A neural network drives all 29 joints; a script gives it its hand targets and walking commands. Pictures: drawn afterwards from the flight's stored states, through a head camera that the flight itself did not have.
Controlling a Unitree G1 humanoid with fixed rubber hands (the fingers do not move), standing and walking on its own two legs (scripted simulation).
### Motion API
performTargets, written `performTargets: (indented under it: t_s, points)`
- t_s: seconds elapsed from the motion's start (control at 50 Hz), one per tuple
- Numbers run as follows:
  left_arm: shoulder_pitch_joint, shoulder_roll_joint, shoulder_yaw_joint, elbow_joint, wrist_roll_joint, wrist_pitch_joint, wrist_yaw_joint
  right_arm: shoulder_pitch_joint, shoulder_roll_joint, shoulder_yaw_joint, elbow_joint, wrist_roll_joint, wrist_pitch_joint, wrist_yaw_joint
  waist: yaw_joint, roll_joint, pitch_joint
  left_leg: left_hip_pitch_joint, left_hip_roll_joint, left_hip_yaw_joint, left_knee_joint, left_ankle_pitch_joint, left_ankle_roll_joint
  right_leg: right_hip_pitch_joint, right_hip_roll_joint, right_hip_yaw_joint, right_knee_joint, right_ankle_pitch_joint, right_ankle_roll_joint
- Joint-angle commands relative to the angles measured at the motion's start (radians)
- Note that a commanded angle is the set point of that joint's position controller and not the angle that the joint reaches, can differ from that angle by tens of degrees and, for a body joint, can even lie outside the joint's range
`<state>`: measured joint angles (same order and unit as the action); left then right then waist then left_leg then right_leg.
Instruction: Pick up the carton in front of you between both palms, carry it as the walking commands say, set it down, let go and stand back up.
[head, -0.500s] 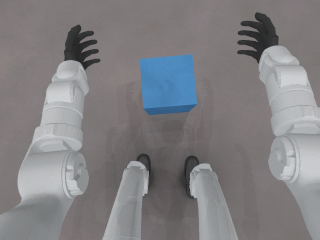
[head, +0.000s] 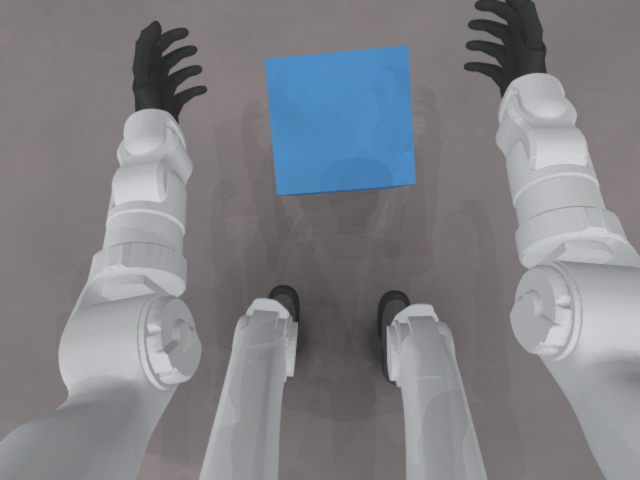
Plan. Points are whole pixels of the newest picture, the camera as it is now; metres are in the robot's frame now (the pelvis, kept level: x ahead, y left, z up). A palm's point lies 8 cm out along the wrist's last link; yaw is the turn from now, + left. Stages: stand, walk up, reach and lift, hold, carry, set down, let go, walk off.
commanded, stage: reach and lift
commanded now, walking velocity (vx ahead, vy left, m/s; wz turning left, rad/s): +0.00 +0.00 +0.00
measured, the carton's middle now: (340, 135) +0.51 +0.00 -0.45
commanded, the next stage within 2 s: none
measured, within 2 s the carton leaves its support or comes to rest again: leaves its support in 1.46 s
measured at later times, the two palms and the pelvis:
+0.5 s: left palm (224, 138) +0.49 +0.19 -0.36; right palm (457, 120) +0.52 -0.18 -0.36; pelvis -0.06 +0.00 -0.19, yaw +1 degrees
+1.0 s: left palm (238, 137) +0.50 +0.17 -0.38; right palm (447, 119) +0.52 -0.17 -0.38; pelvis -0.05 +0.00 -0.20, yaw +1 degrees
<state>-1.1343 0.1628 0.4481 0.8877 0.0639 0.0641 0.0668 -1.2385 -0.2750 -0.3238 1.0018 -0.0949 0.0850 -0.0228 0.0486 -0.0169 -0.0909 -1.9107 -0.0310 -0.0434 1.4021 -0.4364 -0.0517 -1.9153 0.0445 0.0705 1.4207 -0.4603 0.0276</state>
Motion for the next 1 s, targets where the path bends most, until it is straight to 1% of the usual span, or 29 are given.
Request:
performTargets:
  t_s: [0.0,0.08,0.12,0.18,0.26,0.3,0.34,0.38,0.44,0.48,0.5,0.56,0.64,0.7,0.76,0.8,0.9,0.98]
  points:
    - [-0.195,0.134,-0.059,-0.094,-0.061,-0.023,0.020,-0.234,-0.139,0.063,-0.106,0.066,-0.027,-0.027,0.012,-0.041,-1.032,0.468,-0.032,0.088,0.120,0.581,-0.031,0.510,0.026,-0.070,0.110,0.590,0.024]
    - [-0.266,0.186,-0.143,-0.107,-0.146,-0.005,0.045,-0.313,-0.198,0.146,-0.126,0.152,-0.012,-0.046,0.013,-0.049,-1.141,0.463,-0.031,0.104,0.251,0.538,-0.030,0.498,0.025,-0.089,0.243,0.540,0.027]
    - [-0.322,0.215,-0.172,-0.111,-0.180,0.008,0.056,-0.368,-0.227,0.177,-0.130,0.193,-0.001,-0.053,0.015,-0.051,-1.163,0.457,-0.031,0.113,0.305,0.475,-0.027,0.483,0.024,-0.098,0.295,0.469,0.024]
    - [-0.415,0.258,-0.198,-0.111,-0.221,0.032,0.070,-0.466,-0.263,0.212,-0.127,0.238,0.023,-0.062,0.020,-0.065,-1.157,0.408,-0.024,0.130,0.361,0.342,-0.022,0.489,0.016,-0.105,0.351,0.354,0.017]
    - [-0.514,0.272,-0.217,-0.023,-0.243,0.055,0.075,-0.556,-0.272,0.236,-0.034,0.261,0.046,-0.059,0.025,-0.066,-1.003,0.323,-0.005,0.138,0.412,0.166,-0.017,0.395,-0.003,-0.109,0.402,0.165,0.014]
    - [-0.551,0.271,-0.222,0.032,-0.240,0.055,0.071,-0.584,-0.277,0.239,0.024,0.260,0.045,-0.053,0.022,-0.061,-0.920,0.295,0.003,0.132,0.440,0.114,-0.014,0.335,-0.011,-0.107,0.426,0.102,0.013]
    - [-0.582,0.274,-0.221,0.083,-0.232,0.048,0.066,-0.608,-0.284,0.239,0.073,0.256,0.038,-0.049,0.019,-0.054,-0.848,0.270,0.008,0.125,0.470,0.088,-0.012,0.287,-0.018,-0.102,0.453,0.070,0.012]
    - [-0.611,0.280,-0.219,0.124,-0.225,0.038,0.063,-0.629,-0.293,0.239,0.109,0.255,0.027,-0.046,0.016,-0.045,-0.793,0.255,0.012,0.119,0.502,0.086,-0.011,0.250,-0.022,-0.097,0.482,0.062,0.012]
    - [-0.649,0.293,-0.225,0.164,-0.223,0.019,0.060,-0.658,-0.306,0.247,0.140,0.262,0.007,-0.043,0.013,-0.035,-0.750,0.251,0.014,0.111,0.550,0.116,-0.010,0.223,-0.026,-0.089,0.529,0.086,0.012]
    - [-0.677,0.306,-0.236,0.163,-0.233,0.004,0.061,-0.684,-0.318,0.258,0.129,0.274,-0.008,-0.044,0.008,-0.031,-0.768,0.276,0.014,0.106,0.583,0.158,-0.006,0.223,-0.026,-0.088,0.561,0.121,0.013]
    - [-0.697,0.312,-0.238,0.147,-0.234,-0.003,0.063,-0.703,-0.323,0.260,0.106,0.277,-0.015,-0.046,0.011,-0.027,-0.755,0.262,0.012,0.103,0.593,0.164,-0.004,0.208,-0.027,-0.084,0.571,0.127,0.010]
    - [-0.713,0.313,-0.253,0.136,-0.247,-0.018,0.067,-0.717,-0.329,0.282,0.091,0.294,-0.029,-0.049,0.009,-0.028,-0.769,0.284,0.004,0.098,0.633,0.263,0.000,0.240,-0.023,-0.083,0.616,0.224,0.010]
    - [-0.689,0.280,-0.290,0.135,-0.283,-0.022,0.075,-0.699,-0.329,0.310,0.099,0.316,-0.039,-0.050,-0.003,-0.028,-0.813,0.346,-0.006,0.097,0.667,0.343,-0.001,0.270,-0.020,-0.091,0.650,0.293,0.007]
    - [-0.645,0.267,-0.296,0.140,-0.293,-0.021,0.083,-0.670,-0.304,0.329,0.102,0.329,-0.038,-0.050,0.005,-0.043,-0.857,0.362,-0.013,0.105,0.677,0.370,0.000,0.308,-0.015,-0.093,0.658,0.330,0.007]
    - [-0.596,0.259,-0.283,0.177,-0.279,-0.022,0.082,-0.623,-0.275,0.328,0.139,0.326,-0.032,-0.049,0.014,-0.046,-0.801,0.303,-0.013,0.113,0.672,0.337,0.000,0.281,-0.013,-0.085,0.652,0.312,0.010]
    - [-0.592,0.254,-0.271,0.174,-0.265,-0.024,0.080,-0.613,-0.265,0.319,0.143,0.316,-0.032,-0.048,0.015,-0.041,-0.768,0.274,-0.013,0.114,0.668,0.312,-0.001,0.258,-0.011,-0.080,0.643,0.290,0.010]
    - [-0.630,0.256,-0.260,0.158,-0.253,-0.026,0.076,-0.642,-0.267,0.301,0.135,0.297,-0.031,-0.053,0.006,-0.035,-0.729,0.237,-0.011,0.115,0.657,0.250,-0.002,0.240,-0.010,-0.075,0.620,0.232,0.006]
    - [-0.695,0.208,-0.299,0.146,-0.276,-0.019,0.070,-0.701,-0.216,0.332,0.126,0.314,-0.026,-0.051,0.000,-0.033,-0.713,0.236,-0.017,0.117,0.643,0.207,-0.001,0.248,-0.005,-0.076,0.607,0.190,0.001]
